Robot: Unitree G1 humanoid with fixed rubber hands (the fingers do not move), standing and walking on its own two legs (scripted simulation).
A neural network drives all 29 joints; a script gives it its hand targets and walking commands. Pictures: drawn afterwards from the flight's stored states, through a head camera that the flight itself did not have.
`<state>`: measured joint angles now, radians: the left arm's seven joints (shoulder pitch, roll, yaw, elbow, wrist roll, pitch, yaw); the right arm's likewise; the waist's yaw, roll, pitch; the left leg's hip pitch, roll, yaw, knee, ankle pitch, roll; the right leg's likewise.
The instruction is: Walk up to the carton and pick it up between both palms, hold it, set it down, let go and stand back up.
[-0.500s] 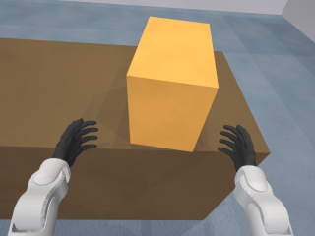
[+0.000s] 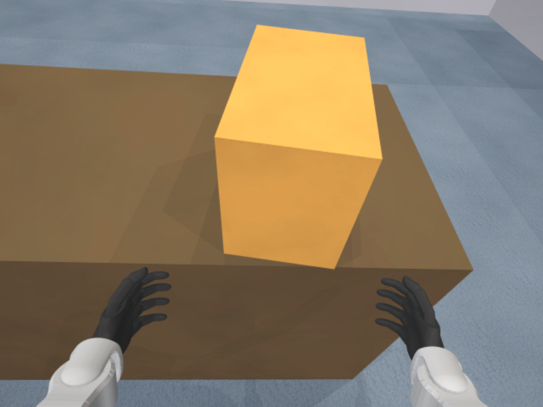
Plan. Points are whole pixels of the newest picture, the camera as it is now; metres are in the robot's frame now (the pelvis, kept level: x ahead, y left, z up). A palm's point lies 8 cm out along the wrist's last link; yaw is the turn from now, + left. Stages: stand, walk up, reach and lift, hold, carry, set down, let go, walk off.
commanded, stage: set down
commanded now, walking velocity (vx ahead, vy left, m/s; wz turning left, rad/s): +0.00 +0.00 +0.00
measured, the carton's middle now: (294, 144) +0.49 +0.00 +0.12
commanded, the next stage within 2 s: none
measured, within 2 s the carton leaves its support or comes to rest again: neither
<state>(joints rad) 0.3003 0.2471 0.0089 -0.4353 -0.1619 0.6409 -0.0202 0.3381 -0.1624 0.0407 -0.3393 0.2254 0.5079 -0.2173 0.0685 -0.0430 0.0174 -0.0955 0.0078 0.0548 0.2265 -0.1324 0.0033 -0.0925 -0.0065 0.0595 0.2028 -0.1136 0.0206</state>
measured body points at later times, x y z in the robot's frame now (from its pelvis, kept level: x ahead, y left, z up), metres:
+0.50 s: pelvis +0.00 -0.01 +0.00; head +0.02 +0.00 +0.45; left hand +0.16 +0.21 -0.01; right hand +0.17 -0.19 -0.02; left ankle -0.01 +0.11 -0.75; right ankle +0.00 -0.14 -0.75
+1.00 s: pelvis +0.00 -0.01 +0.00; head +0.05 +0.00 +0.45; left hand +0.16 +0.21 -0.06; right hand +0.16 -0.20 -0.06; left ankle -0.01 +0.11 -0.75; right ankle +0.00 -0.14 -0.75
